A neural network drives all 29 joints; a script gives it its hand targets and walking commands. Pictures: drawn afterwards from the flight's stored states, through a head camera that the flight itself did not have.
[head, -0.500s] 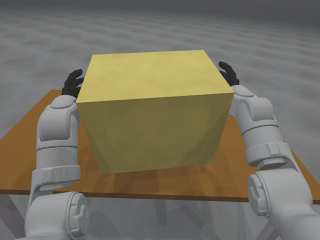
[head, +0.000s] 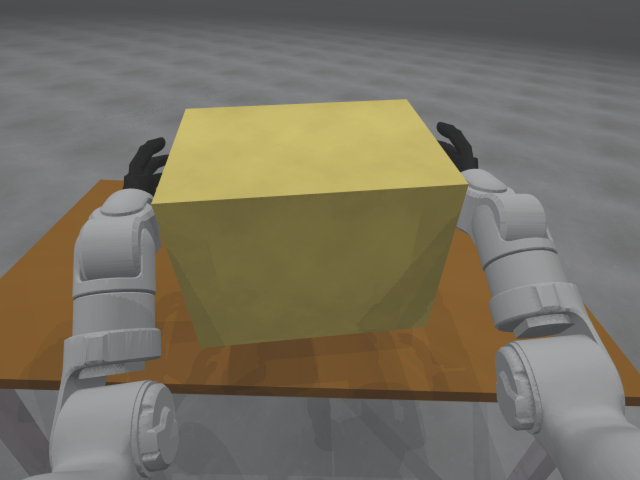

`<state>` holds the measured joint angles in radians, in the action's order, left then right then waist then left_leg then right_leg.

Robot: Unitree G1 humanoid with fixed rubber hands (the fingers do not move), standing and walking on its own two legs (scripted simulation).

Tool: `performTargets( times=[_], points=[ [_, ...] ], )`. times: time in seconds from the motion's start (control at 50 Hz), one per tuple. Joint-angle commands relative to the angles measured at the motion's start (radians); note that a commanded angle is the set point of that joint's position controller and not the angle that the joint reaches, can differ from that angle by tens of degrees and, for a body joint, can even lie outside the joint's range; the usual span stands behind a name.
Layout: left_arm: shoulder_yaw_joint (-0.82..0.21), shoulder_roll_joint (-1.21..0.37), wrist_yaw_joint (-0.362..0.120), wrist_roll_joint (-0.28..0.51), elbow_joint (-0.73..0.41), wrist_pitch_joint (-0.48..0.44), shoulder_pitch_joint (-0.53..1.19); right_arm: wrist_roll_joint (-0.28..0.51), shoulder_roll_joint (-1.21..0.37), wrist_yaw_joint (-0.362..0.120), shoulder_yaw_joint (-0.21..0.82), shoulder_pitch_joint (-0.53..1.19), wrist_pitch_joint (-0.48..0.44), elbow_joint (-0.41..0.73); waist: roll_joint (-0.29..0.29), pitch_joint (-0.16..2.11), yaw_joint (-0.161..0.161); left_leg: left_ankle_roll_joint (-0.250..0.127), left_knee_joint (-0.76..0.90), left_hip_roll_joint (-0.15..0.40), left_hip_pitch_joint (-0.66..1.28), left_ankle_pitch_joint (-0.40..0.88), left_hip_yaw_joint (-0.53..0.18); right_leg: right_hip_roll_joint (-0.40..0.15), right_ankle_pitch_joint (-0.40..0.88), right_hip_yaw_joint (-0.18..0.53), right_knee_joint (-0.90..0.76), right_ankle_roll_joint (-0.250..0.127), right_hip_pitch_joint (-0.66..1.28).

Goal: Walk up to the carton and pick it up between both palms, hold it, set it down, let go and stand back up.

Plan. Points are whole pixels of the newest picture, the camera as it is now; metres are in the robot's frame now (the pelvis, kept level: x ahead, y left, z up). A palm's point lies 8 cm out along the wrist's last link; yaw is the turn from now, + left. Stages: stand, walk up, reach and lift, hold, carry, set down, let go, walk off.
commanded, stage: hold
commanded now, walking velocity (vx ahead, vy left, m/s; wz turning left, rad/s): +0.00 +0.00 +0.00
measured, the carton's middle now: (307, 219) +0.37 +0.00 +0.22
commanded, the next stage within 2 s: none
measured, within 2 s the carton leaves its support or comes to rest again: neither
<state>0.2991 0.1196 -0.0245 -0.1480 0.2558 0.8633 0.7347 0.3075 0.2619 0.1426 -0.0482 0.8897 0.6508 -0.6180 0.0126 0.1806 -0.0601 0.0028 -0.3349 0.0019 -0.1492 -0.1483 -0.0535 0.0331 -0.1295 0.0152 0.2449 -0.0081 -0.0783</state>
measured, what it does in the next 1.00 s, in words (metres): stands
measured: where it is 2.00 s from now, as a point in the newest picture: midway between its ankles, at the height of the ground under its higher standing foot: outside the picture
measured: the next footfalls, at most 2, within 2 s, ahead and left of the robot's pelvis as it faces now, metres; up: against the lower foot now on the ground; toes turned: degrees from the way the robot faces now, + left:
none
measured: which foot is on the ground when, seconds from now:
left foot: down 0.00-1.00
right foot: down 0.00-1.00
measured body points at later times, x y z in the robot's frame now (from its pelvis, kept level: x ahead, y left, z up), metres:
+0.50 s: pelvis +0.00 +0.00 +0.00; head -0.08 +0.02 +0.44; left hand +0.37 +0.19 +0.24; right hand +0.38 -0.18 +0.27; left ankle +0.02 +0.12 -0.75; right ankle +0.00 -0.12 -0.75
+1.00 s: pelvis +0.00 +0.00 +0.00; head -0.08 +0.02 +0.44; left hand +0.37 +0.19 +0.24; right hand +0.38 -0.18 +0.27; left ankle +0.02 +0.12 -0.75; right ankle +0.00 -0.12 -0.75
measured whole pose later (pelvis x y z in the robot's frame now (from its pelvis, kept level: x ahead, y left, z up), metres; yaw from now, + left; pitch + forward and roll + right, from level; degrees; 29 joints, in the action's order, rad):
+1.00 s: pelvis +0.00 +0.00 +0.00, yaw +0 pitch -2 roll -1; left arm 0.30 0.12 -0.02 -0.14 0.25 0.86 0.73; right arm 0.33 0.27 0.15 -0.03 0.89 0.65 -0.62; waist 0.02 0.19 -0.05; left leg 0.00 -0.34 0.00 -0.16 -0.15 -0.05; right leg 0.04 -0.13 0.03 0.25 -0.01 -0.09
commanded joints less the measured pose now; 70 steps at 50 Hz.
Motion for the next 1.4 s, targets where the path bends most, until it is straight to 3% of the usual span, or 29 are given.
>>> performTargets(
  times=[0.0, 0.02, 0.04, 0.14, 0.16, 0.28, 0.36, 0.4, 0.44, 0.46, 0.48, 0.5, 0.58, 0.6, 0.64, 0.66, 0.68, 0.7, 0.74, 0.82, 0.88, 0.9, 0.98, 1.0, 1.12, 1.24, 1.28, 1.34, 1.38],
  points=[
    [-0.368, -0.475, -0.174, 0.209, -0.206, -0.091, 0.787, 0.172, -0.558, -0.161, 0.253, 0.773, -0.051, 0.360, -0.020, 0.326, -0.006, 0.026, 0.035, -0.036, 0.036, 0.190, 0.026, 0.015, 0.243, 0.025, 0.014, 0.017, 0.185],
    [-0.387, -0.476, -0.179, 0.204, -0.211, -0.085, 0.786, 0.173, -0.539, -0.161, 0.237, 0.767, -0.058, 0.345, -0.068, 0.299, -0.014, 0.041, 0.033, -0.031, 0.029, 0.206, 0.025, 0.015, 0.244, 0.030, 0.022, 0.012, 0.154],
    [-0.381, -0.500, -0.181, 0.213, -0.191, -0.085, 0.767, 0.186, -0.553, -0.160, 0.266, 0.830, -0.066, 0.436, -0.026, 0.356, 0.005, 0.030, 0.026, -0.033, 0.050, 0.210, 0.031, 0.021, 0.236, 0.016, 0.011, 0.014, 0.176],
    [-0.369, -0.480, -0.161, 0.202, -0.208, -0.086, 0.819, 0.176, -0.546, -0.175, 0.250, 0.823, -0.060, 0.357, -0.035, 0.319, 0.034, 0.033, 0.040, -0.032, 0.024, 0.163, 0.035, 0.029, 0.170, 0.019, 0.011, -0.001, 0.159],
    [-0.388, -0.482, -0.169, 0.210, -0.171, -0.081, 0.817, 0.176, -0.545, -0.175, 0.243, 0.820, -0.057, 0.351, -0.020, 0.296, 0.003, 0.029, 0.043, -0.032, -0.001, 0.097, 0.022, 0.021, 0.127, 0.025, 0.006, 0.001, 0.151],
    [-0.378, -0.479, -0.150, 0.216, -0.237, -0.096, 0.794, 0.210, -0.575, -0.178, 0.280, 0.807, -0.077, 0.414, -0.023, 0.384, 0.029, 0.028, 0.023, -0.033, 0.057, 0.224, 0.032, 0.023, 0.245, 0.026, 0.015, 0.012, 0.177],
    [-0.383, -0.491, -0.171, 0.199, -0.153, -0.089, 0.822, 0.152, -0.526, -0.183, 0.208, 0.788, -0.065, 0.299, -0.040, 0.244, -0.024, 0.046, 0.059, -0.026, 0.011, 0.095, 0.031, 0.021, 0.119, 0.018, -0.002, 0.003, 0.113],
    [-0.376, -0.489, -0.168, 0.210, -0.154, -0.090, 0.763, 0.172, -0.535, -0.177, 0.237, 0.793, -0.066, 0.334, -0.023, 0.294, -0.006, 0.032, 0.055, -0.029, 0.032, 0.114, 0.031, 0.022, 0.130, 0.019, -0.004, 0.006, 0.122],
    [-0.416, -0.517, -0.170, 0.239, -0.222, -0.102, 0.837, 0.166, -0.553, -0.171, 0.229, 0.799, -0.073, 0.342, -0.055, 0.357, -0.036, 0.046, 0.028, -0.031, 0.046, 0.167, 0.026, 0.018, 0.197, 0.018, 0.018, 0.005, 0.151],
    [-0.418, -0.511, -0.160, 0.245, -0.226, -0.105, 0.867, 0.189, -0.571, -0.174, 0.248, 0.873, -0.082, 0.424, -0.049, 0.416, 0.001, 0.034, 0.015, -0.032, 0.059, 0.194, 0.038, 0.021, 0.226, 0.019, 0.020, 0.004, 0.163],
    [-0.376, -0.481, -0.154, 0.208, -0.222, -0.099, 0.825, 0.198, -0.561, -0.175, 0.259, 0.799, -0.063, 0.337, -0.068, 0.353, 0.013, 0.039, 0.022, -0.033, 0.055, 0.227, 0.024, 0.025, 0.264, 0.028, 0.024, 0.003, 0.170],
    [-0.406, -0.494, -0.160, 0.221, -0.225, -0.097, 0.815, 0.176, -0.561, -0.168, 0.248, 0.764, -0.060, 0.326, -0.068, 0.342, -0.022, 0.044, 0.027, -0.043, 0.041, 0.199, 0.019, 0.022, 0.245, 0.014, 0.022, 0.008, 0.171],
    [-0.383, -0.505, -0.162, 0.211, -0.177, -0.091, 0.841, 0.163, -0.539, -0.183, 0.228, 0.820, -0.066, 0.311, -0.032, 0.281, 0.000, 0.041, 0.050, -0.030, 0.005, 0.118, 0.025, 0.032, 0.124, 0.011, 0.009, -0.004, 0.130],
    [-0.383, -0.490, -0.169, 0.221, -0.153, -0.095, 0.800, 0.170, -0.571, -0.175, 0.256, 0.847, -0.079, 0.385, -0.008, 0.306, -0.004, 0.023, 0.043, -0.031, -0.005, 0.104, 0.032, 0.022, 0.143, 0.025, 0.006, 0.006, 0.153],
    [-0.392, -0.509, -0.157, 0.211, -0.179, -0.103, 0.867, 0.165, -0.548, -0.180, 0.206, 0.818, -0.068, 0.302, -0.085, 0.325, -0.014, 0.047, 0.038, -0.027, 0.036, 0.166, 0.031, 0.028, 0.185, 0.020, 0.010, -0.003, 0.137],
    [-0.380, -0.488, -0.163, 0.210, -0.212, -0.103, 0.834, 0.190, -0.566, -0.180, 0.263, 0.775, -0.064, 0.330, -0.054, 0.300, 0.011, 0.041, 0.030, -0.031, 0.037, 0.184, 0.031, 0.024, 0.206, 0.027, 0.014, 0.000, 0.163],
    [-0.399, -0.516, -0.160, 0.227, -0.210, -0.098, 0.848, 0.187, -0.539, -0.186, 0.240, 0.798, -0.063, 0.321, -0.053, 0.328, -0.020, 0.050, 0.039, -0.028, 0.037, 0.165, 0.021, 0.026, 0.178, 0.016, 0.015, -0.004, 0.141],
    [-0.355, -0.494, -0.158, 0.212, -0.204, -0.095, 0.802, 0.196, -0.580, -0.177, 0.283, 0.832, -0.065, 0.387, 0.004, 0.371, 0.031, 0.027, 0.026, -0.032, 0.034, 0.214, 0.031, 0.024, 0.235, 0.022, 0.019, 0.014, 0.207],
    [-0.375, -0.489, -0.158, 0.206, -0.180, -0.093, 0.802, 0.186, -0.562, -0.179, 0.239, 0.817, -0.074, 0.347, -0.043, 0.339, 0.008, 0.032, 0.033, -0.034, 0.029, 0.187, 0.032, 0.032, 0.207, 0.018, 0.014, 0.007, 0.153],
    [-0.373, -0.481, -0.159, 0.216, -0.257, -0.103, 0.791, 0.205, -0.583, -0.165, 0.280, 0.777, -0.062, 0.390, -0.029, 0.417, 0.005, 0.028, 0.021, -0.039, 0.059, 0.209, 0.030, 0.025, 0.292, 0.029, 0.024, 0.013, 0.217],
    [-0.339, -0.458, -0.167, 0.193, -0.153, -0.087, 0.784, 0.178, -0.552, -0.171, 0.251, 0.820, -0.060, 0.349, 0.003, 0.283, 0.022, 0.018, 0.045, -0.033, 0.000, 0.145, 0.033, 0.024, 0.180, 0.032, 0.005, 0.010, 0.151],
    [-0.356, -0.459, -0.177, 0.212, -0.184, -0.088, 0.822, 0.180, -0.581, -0.165, 0.256, 0.799, -0.054, 0.347, 0.014, 0.294, -0.004, 0.019, 0.037, -0.033, -0.007, 0.131, 0.029, 0.012, 0.190, 0.033, 0.013, 0.010, 0.180],
    [-0.391, -0.466, -0.164, 0.219, -0.236, -0.093, 0.784, 0.201, -0.559, -0.165, 0.270, 0.756, -0.059, 0.346, -0.062, 0.347, 0.005, 0.039, 0.022, -0.039, 0.044, 0.226, 0.032, 0.021, 0.264, 0.027, 0.030, 0.010, 0.176],
    [-0.391, -0.492, -0.168, 0.224, -0.256, -0.093, 0.783, 0.224, -0.581, -0.161, 0.297, 0.808, -0.064, 0.459, -0.038, 0.388, 0.021, 0.034, 0.005, -0.042, 0.054, 0.273, 0.034, 0.033, 0.304, 0.022, 0.035, 0.014, 0.207],
    [-0.407, -0.495, -0.193, 0.212, -0.202, -0.081, 0.820, 0.163, -0.515, -0.160, 0.222, 0.773, -0.043, 0.343, -0.075, 0.256, -0.055, 0.057, 0.040, -0.027, 0.021, 0.140, 0.019, 0.017, 0.159, 0.026, 0.003, -0.007, 0.123],
    [-0.379, -0.492, -0.155, 0.198, -0.227, -0.093, 0.801, 0.200, -0.551, -0.175, 0.276, 0.807, -0.062, 0.396, -0.069, 0.364, 0.039, 0.042, 0.026, -0.033, 0.055, 0.228, 0.029, 0.032, 0.232, 0.014, 0.027, 0.001, 0.173],
    [-0.375, -0.488, -0.160, 0.215, -0.175, -0.093, 0.831, 0.183, -0.547, -0.176, 0.251, 0.864, -0.068, 0.388, -0.037, 0.311, 0.011, 0.031, 0.039, -0.028, 0.003, 0.127, 0.022, 0.022, 0.147, 0.029, 0.005, -0.003, 0.137],
    [-0.343, -0.486, -0.159, 0.194, -0.123, -0.095, 0.795, 0.169, -0.559, -0.186, 0.256, 0.838, -0.067, 0.341, -0.014, 0.284, 0.047, 0.016, 0.055, -0.031, -0.006, 0.093, 0.025, 0.028, 0.099, 0.030, -0.002, -0.007, 0.130],
    [-0.369, -0.489, -0.162, 0.225, -0.178, -0.110, 0.832, 0.165, -0.576, -0.178, 0.244, 0.843, -0.073, 0.366, 0.001, 0.394, 0.009, 0.017, 0.035, -0.041, 0.031, 0.164, 0.036, 0.023, 0.206, 0.024, 0.005, 0.007, 0.167]
  ],
)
